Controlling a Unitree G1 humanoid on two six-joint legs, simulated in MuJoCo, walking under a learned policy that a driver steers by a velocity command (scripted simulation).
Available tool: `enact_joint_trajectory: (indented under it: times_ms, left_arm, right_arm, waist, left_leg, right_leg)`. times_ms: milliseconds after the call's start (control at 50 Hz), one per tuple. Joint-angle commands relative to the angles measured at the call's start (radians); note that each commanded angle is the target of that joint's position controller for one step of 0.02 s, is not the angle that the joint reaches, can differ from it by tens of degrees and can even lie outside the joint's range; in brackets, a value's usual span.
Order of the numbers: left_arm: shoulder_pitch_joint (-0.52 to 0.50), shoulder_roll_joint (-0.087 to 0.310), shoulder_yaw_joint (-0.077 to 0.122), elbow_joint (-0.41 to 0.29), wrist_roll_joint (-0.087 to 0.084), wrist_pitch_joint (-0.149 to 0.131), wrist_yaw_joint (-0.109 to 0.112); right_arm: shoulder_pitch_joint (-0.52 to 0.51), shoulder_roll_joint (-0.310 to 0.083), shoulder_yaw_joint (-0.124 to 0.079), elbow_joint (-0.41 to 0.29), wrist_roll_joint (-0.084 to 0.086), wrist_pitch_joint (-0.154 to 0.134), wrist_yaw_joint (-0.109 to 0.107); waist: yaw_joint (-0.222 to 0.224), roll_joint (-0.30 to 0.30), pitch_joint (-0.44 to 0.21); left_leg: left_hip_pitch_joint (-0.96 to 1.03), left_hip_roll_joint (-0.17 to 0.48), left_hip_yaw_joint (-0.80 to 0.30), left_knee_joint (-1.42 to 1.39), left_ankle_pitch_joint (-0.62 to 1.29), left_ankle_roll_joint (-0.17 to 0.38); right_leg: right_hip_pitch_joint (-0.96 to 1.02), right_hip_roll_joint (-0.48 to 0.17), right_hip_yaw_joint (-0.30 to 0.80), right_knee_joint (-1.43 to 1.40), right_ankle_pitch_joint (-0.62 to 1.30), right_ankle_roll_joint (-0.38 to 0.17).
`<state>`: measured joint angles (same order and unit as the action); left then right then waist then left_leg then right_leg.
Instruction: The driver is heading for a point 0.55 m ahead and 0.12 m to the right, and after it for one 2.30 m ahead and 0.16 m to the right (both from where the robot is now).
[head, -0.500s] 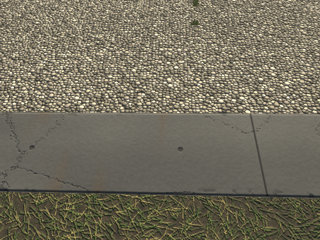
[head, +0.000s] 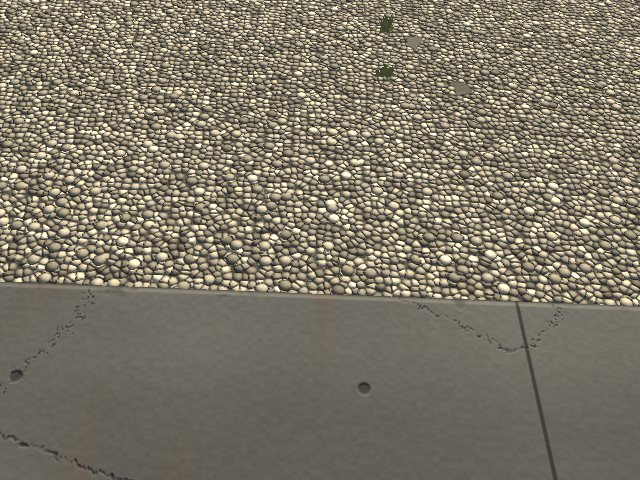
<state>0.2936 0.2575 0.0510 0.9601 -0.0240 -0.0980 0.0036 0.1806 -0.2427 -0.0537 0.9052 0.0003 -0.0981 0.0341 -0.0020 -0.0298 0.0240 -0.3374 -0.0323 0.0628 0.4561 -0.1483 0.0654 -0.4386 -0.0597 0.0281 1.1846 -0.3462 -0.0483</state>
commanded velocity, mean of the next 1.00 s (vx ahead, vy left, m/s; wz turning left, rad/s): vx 0.38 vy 0.00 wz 0.00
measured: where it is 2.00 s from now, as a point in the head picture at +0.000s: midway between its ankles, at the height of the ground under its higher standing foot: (349, 460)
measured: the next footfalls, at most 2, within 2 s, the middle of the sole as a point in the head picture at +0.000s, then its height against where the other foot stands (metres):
right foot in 0.42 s outside the picture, level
left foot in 0.88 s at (291, 420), level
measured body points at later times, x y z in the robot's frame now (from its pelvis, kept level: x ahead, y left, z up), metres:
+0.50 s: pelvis +0.28 -0.06 -0.01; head +0.31 -0.07 +0.44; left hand +0.45 +0.19 -0.12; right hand +0.26 -0.32 -0.16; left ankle +0.11 +0.08 -0.66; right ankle +0.37 -0.15 -0.74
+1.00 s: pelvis +0.46 -0.03 -0.01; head +0.49 -0.02 +0.44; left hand +0.51 +0.22 -0.16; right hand +0.59 -0.28 -0.13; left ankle +0.56 +0.07 -0.74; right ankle +0.39 -0.15 -0.70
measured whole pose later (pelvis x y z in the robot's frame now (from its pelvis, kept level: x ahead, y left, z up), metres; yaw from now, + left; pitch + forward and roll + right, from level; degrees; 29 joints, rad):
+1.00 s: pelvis +0.46 -0.03 -0.01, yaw -1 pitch +1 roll -1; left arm 0.24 0.23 0.05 1.01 -0.01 -0.02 0.02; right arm 0.11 -0.19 -0.04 0.95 -0.02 -0.04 -0.01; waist 0.02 -0.03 0.03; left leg -0.43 0.00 0.03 0.51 -0.11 0.03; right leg -0.29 0.01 0.00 0.84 -0.58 0.02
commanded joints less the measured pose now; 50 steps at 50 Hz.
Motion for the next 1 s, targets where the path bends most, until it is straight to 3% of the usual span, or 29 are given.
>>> enact_joint_trajectory:
  times_ms: [20,80,120,200,300,360,380,400,420,440,460,480,500,520,560,600,640,680,720,800,840,860,880,900,920,940,960,980,1000]
  left_arm:
    - [0.048,0.051,0.023,-0.048,0.007,0.01,0.011]
    - [-0.03,0.057,0.03,-0.08,0.016,0.023,0.016]
    - [-0.105,0.054,0.031,-0.104,0.021,0.02,0.014]
    - [-0.24,0.03,0.02,-0.14,0.015,0.011,-0.001]
    - [-0.367,0.027,0.009,-0.188,0.004,0.002,-0.03]
    - [-0.348,0.054,0.015,-0.2,0.002,-0.007,-0.046]
    - [-0.291,0.077,0.025,-0.187,0.003,-0.009,-0.045]
    - [-0.165,0.109,0.045,-0.149,0.008,-0.011,-0.042]
    - [0.019,0.168,0.07,-0.097,0.015,-0.012,-0.034]
    - [0.166,0.272,0.094,-0.072,0.035,-0.007,-0.025]
    - [0.181,0.223,0.076,-0.062,0.018,-0.001,-0.03]
    - [0.105,0.156,0.054,-0.074,0.009,-0.001,-0.03]
    - [0.019,0.113,0.042,-0.096,0.012,0.0,-0.027]
    - [-0.052,0.086,0.031,-0.106,0.021,0.0,-0.031]
    - [-0.096,0.049,0.02,-0.103,0.036,-0.007,-0.036]
    - [-0.073,0.066,0.023,-0.084,0.038,-0.013,-0.032]
    - [-0.047,0.088,0.026,-0.064,0.046,-0.01,-0.02]
    - [-0.047,0.087,0.022,-0.056,0.044,0.001,-0.007]
    - [-0.029,0.096,0.021,-0.043,0.04,0.009,0.001]
    - [0.007,0.102,0.022,-0.001,0.027,0.025,0.008]
    - [-0.004,0.1,0.025,0.011,0.016,0.034,0.011]
    - [-0.02,0.095,0.024,0.012,0.007,0.04,0.013]
    - [0.021,0.086,0.024,0.027,0.01,0.042,0.015]
    - [0.074,0.058,0.017,0.027,0.033,0.037,0.016]
    - [0.203,-0.035,-0.009,0.069,0.033,0.038,0.014]
    - [0.154,-0.007,-0.006,0.065,0.023,0.054,0.016]
    - [0.08,0.038,0.007,0.039,0.01,0.072,0.019]
    - [0.043,0.045,0.011,0.032,0.005,0.091,0.028]
    - [0.02,0.05,0.017,0.03,0.01,0.108,0.036]
  right_arm:
    - [0.019,-0.081,-0.013,-0.025,-0.008,-0.017,0.003]
    - [0.074,-0.125,-0.023,0.003,-0.007,-0.02,-0.014]
    - [0.111,-0.13,-0.022,0.017,-0.004,-0.013,-0.027]
    - [0.17,-0.139,-0.021,0.039,0.006,-0.005,-0.038]
    - [0.256,-0.144,-0.025,0.086,0.014,0.016,-0.041]
    - [0.243,-0.162,-0.035,0.094,0.018,0.029,-0.046]
    - [0.22,-0.172,-0.038,0.089,0.018,0.033,-0.047]
    - [0.192,-0.168,-0.036,0.084,0.02,0.037,-0.047]
    - [0.184,-0.135,-0.022,0.07,0.014,0.038,-0.047]
    - [0.282,-0.04,0.006,0.051,-0.003,0.024,-0.042]
    - [0.312,-0.022,0.016,0.067,0.013,-0.002,-0.033]
    - [0.227,-0.122,-0.012,0.048,0.039,-0.019,-0.03]
    - [0.14,-0.138,-0.016,0.023,0.049,-0.025,-0.031]
    - [0.097,-0.126,-0.02,0.015,0.039,-0.022,-0.039]
    - [0.128,-0.09,-0.028,0.026,0.024,0.007,-0.047]
    - [0.155,-0.06,-0.03,0.036,0.016,0.026,-0.055]
    - [0.118,-0.054,-0.031,0.019,0.007,0.034,-0.059]
    - [0.058,-0.037,-0.025,0.001,-0.003,0.037,-0.055]
    - [-0.008,-0.019,-0.016,-0.012,-0.004,0.038,-0.048]
    - [-0.074,-0.043,-0.015,-0.026,-0.001,0.046,-0.041]
    - [-0.07,-0.061,-0.02,-0.026,-0.009,0.043,-0.039]
    - [-0.024,-0.071,-0.024,-0.008,-0.014,0.039,-0.039]
    - [0.03,-0.115,-0.038,0.014,-0.022,0.036,-0.042]
    - [0.08,-0.17,-0.049,0.023,-0.03,0.035,-0.048]
    - [0.11,-0.127,-0.034,0.043,-0.026,0.044,-0.05]
    - [0.115,-0.055,-0.016,0.047,-0.013,0.055,-0.046]
    - [0.082,-0.049,-0.007,0.043,-0.012,0.059,-0.041]
    - [0.04,-0.072,-0.01,0.034,-0.017,0.061,-0.042]
    - [-0.016,-0.087,-0.012,0.019,-0.016,0.061,-0.045]
  waist:
    - [0.022,0.117,-0.056]
    - [0.018,0.088,-0.013]
    - [0.0,0.08,0.0]
    - [-0.042,0.085,0.025]
    - [-0.083,0.082,0.069]
    - [-0.047,0.107,0.047]
    - [-0.011,0.121,0.01]
    - [0.059,0.117,-0.062]
    - [0.13,0.081,-0.186]
    - [0.117,-0.126,-0.353]
    - [0.108,-0.24,-0.451]
    - [0.107,-0.16,-0.308]
    - [0.088,-0.098,-0.193]
    - [0.054,-0.026,-0.111]
    - [-0.004,-0.053,-0.061]
    - [-0.027,-0.043,-0.035]
    - [-0.038,-0.03,-0.022]
    - [-0.031,-0.035,-0.03]
    - [-0.007,-0.046,-0.043]
    - [0.019,-0.052,-0.047]
    - [0.007,-0.05,-0.049]
    - [-0.02,-0.036,-0.065]
    - [-0.027,0.01,-0.093]
    - [0.001,0.086,-0.176]
    - [0.03,0.24,-0.275]
    - [-0.011,0.259,-0.282]
    - [-0.018,0.227,-0.228]
    - [-0.009,0.177,-0.198]
    - [0.001,0.143,-0.154]
  left_leg:
    - [0.132,0.25,-0.278,-0.299,0.08,0.164]
    - [0.138,0.249,-0.221,-0.336,0.169,0.179]
    - [0.178,0.244,-0.196,-0.341,0.201,0.167]
    - [0.216,0.217,-0.135,-0.349,0.179,0.134]
    - [0.365,0.267,-0.134,-0.286,0.193,0.134]
    - [0.421,0.302,-0.144,-0.209,0.325,0.114]
    - [0.42,0.294,-0.133,-0.147,0.471,0.102]
    - [0.393,0.255,-0.098,-0.005,0.619,0.08]
    - [0.258,0.198,-0.056,0.229,0.563,0.047]
    - [-0.112,0.055,-0.01,0.636,0.147,-0.021]
    - [-0.311,-0.034,-0.134,0.84,-0.418,-0.034]
    - [-0.41,0.037,-0.184,0.921,-0.393,-0.014]
    - [-0.426,0.092,-0.151,0.903,-0.307,-0.001]
    - [-0.388,0.134,-0.13,0.828,-0.226,-0.002]
    - [-0.276,0.177,-0.133,0.724,-0.139,-0.003]
    - [-0.233,0.167,-0.114,0.673,-0.122,-0.027]
    - [-0.257,0.159,-0.104,0.571,-0.059,-0.051]
    - [-0.231,0.147,-0.09,0.408,0.06,-0.059]
    - [-0.162,0.117,-0.067,0.267,0.171,-0.056]
    - [-0.118,0.091,-0.078,0.147,0.18,-0.048]
    - [-0.094,0.081,-0.078,0.091,0.126,-0.025]
    - [-0.028,0.068,-0.072,0.011,0.179,-0.011]
    - [0.08,0.086,-0.091,-0.043,0.433,0.008]
    - [0.265,0.186,-0.174,0.029,0.811,0.053]
    - [0.438,0.327,-0.312,0.055,0.87,0.199]
    - [0.395,0.372,-0.408,-0.013,0.701,0.248]
    - [0.328,0.357,-0.42,-0.061,0.482,0.232]
    - [0.264,0.345,-0.422,-0.097,0.288,0.207]
    - [0.17,0.333,-0.405,-0.141,0.154,0.186]
  right_leg:
    - [-0.14,-0.094,0.036,-0.028,0.094,-0.002]
    - [-0.227,-0.103,0.03,-0.149,0.207,0.025]
    - [-0.28,-0.101,0.026,-0.262,0.308,0.037]
    - [-0.251,-0.064,-0.009,-0.491,0.46,0.038]
    - [-0.28,-0.033,-0.025,-0.625,0.406,0.022]
    - [-0.2,-0.007,-0.038,-0.667,0.297,-0.016]
    - [-0.1,0.022,-0.061,-0.677,0.268,-0.034]
    - [0.078,0.058,-0.092,-0.7,0.281,-0.058]
    - [0.362,0.004,-0.032,-0.672,0.328,-0.105]
    - [0.764,-0.262,0.367,-0.685,0.301,-0.242]
    - [0.869,-0.365,0.71,-0.854,0.188,-0.326]
    - [0.755,-0.325,0.6,-0.872,0.113,-0.267]
    - [0.603,-0.283,0.446,-0.888,0.132,-0.223]
    - [0.444,-0.237,0.339,-0.929,0.187,-0.196]
    - [0.284,-0.176,0.224,-0.995,0.235,-0.171]
    - [0.218,-0.165,0.147,-1.009,0.503,-0.191]
    - [0.215,-0.154,0.07,-0.984,0.751,-0.191]
    - [0.211,-0.12,-0.002,-0.963,0.841,-0.161]
    - [0.208,-0.095,-0.042,-0.95,0.839,-0.139]
    - [0.285,-0.13,-0.009,-0.902,0.764,-0.142]
    - [0.325,-0.145,0.021,-0.836,0.735,-0.132]
    - [0.333,-0.126,0.024,-0.783,0.684,-0.108]
    - [0.323,-0.067,0.007,-0.701,0.617,-0.063]
    - [0.232,0.011,-0.034,-0.572,0.42,-0.015]
    - [0.093,0.068,-0.049,-0.415,0.04,0.041]
    - [0.051,0.075,-0.024,-0.314,-0.274,0.069]
    - [-0.003,0.057,0.008,-0.235,-0.371,0.08]
    - [-0.024,0.035,0.022,-0.193,-0.343,0.085]
    - [-0.013,0.018,0.025,-0.206,-0.288,0.091]
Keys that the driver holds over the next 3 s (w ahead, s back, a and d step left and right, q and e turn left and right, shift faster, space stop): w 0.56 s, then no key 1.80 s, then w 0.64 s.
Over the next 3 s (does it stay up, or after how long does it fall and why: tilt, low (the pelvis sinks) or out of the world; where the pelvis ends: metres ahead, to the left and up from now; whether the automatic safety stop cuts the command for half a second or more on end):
stays up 0.73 -0.03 0.00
